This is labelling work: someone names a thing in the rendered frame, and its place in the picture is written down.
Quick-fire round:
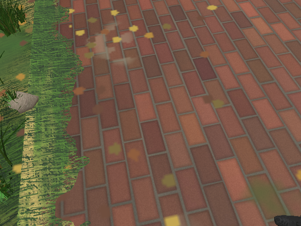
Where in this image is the robot right hand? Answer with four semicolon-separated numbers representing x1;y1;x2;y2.
274;215;301;226

